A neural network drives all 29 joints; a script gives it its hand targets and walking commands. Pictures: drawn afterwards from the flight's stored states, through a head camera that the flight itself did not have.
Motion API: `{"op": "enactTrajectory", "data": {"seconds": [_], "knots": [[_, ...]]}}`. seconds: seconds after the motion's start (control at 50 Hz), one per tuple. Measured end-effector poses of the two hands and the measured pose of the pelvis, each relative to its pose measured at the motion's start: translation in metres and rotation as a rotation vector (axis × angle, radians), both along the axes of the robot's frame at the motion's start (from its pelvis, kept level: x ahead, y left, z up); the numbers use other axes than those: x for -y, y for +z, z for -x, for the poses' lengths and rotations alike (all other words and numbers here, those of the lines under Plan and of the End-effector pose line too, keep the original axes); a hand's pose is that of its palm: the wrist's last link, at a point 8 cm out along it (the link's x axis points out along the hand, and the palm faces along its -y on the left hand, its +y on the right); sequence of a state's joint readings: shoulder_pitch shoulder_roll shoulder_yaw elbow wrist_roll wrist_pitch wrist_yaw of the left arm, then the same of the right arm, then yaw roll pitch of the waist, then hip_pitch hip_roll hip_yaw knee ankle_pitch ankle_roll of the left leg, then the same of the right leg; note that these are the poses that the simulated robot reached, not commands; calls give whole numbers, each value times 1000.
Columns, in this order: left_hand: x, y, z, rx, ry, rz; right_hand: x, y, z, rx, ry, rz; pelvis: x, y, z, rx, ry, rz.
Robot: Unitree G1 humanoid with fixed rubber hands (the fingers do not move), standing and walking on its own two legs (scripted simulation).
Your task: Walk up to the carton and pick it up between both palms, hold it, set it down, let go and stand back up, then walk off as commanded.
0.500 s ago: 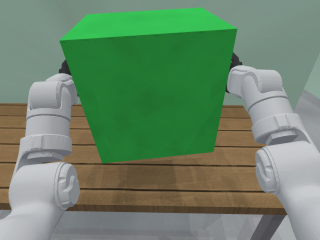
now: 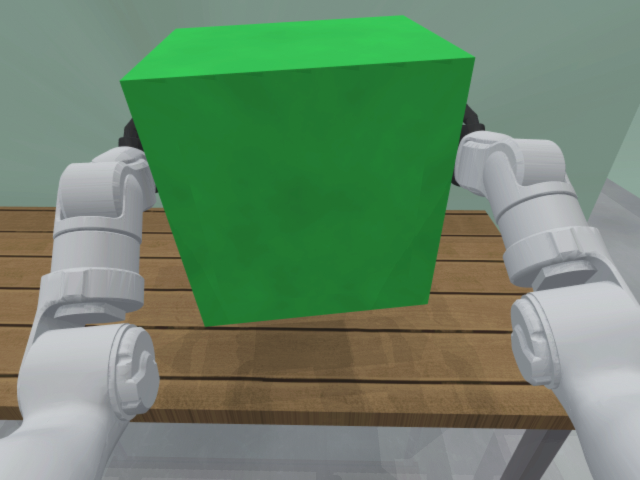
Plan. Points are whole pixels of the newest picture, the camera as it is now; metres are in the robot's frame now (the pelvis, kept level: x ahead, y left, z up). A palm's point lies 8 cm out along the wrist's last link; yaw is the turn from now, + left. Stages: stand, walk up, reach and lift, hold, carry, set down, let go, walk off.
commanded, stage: hold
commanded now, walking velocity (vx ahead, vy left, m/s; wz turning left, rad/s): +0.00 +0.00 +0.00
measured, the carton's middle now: (304, 169) +0.41 +0.00 +0.28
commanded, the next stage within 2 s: set down in 0.32 s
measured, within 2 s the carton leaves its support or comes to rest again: neither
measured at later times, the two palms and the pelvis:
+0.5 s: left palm (136, 160) +0.38 +0.18 +0.32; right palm (469, 146) +0.38 -0.19 +0.32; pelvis +0.00 +0.00 +0.00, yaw +1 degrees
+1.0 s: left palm (139, 203) +0.38 +0.19 +0.26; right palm (437, 175) +0.42 -0.18 +0.27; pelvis +0.01 -0.02 +0.00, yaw +2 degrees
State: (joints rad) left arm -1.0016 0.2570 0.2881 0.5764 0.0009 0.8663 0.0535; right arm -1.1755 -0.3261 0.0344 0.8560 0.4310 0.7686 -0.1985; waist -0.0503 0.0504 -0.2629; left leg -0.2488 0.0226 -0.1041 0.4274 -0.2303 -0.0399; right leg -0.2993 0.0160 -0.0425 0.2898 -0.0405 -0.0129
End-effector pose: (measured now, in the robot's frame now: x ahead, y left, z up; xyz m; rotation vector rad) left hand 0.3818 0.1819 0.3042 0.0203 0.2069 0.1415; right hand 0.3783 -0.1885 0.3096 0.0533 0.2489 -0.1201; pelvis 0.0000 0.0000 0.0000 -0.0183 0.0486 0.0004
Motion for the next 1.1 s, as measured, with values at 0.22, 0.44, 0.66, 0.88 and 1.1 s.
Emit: {"op": "enactTrajectory", "data": {"seconds": [0.22, 0.44, 0.66, 0.88, 1.1], "knots": [[0, 0, 0, -2, 1, 3, 0, 0, 0, -3, 1, 1, 0, 0, 0, 1, 0, 0], [0, 7, 5, 50, 17, 14, 0, 5, 1, 47, 9, -23, 0, 1, -2, -5, 12, 1], [3, 12, -4, 72, 25, 40, 3, 17, -9, 75, 11, 0, 5, 1, -3, 24, 12, -4], [-4, -24, -5, 45, 81, -4, -5, -19, -33, 54, 82, 29, 14, 2, -7, 38, 29, -1], [-15, -50, 3, 28, 134, -1, -18, -51, -42, 38, 134, 38, 19, 1, -8, 16, 48, 0]]}}
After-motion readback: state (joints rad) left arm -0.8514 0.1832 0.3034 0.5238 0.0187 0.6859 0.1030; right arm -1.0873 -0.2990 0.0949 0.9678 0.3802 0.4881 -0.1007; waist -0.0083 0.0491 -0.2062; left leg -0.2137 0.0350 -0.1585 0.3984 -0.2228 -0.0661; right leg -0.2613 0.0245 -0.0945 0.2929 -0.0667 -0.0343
